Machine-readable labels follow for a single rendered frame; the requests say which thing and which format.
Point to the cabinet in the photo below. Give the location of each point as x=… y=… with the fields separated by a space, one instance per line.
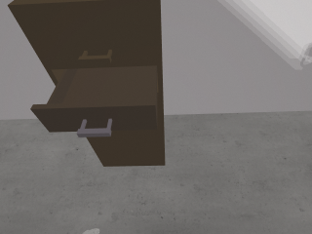
x=130 y=31

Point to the handle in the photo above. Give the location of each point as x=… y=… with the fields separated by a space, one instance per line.
x=104 y=59
x=94 y=132

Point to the drawer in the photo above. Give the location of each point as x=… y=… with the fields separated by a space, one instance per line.
x=127 y=94

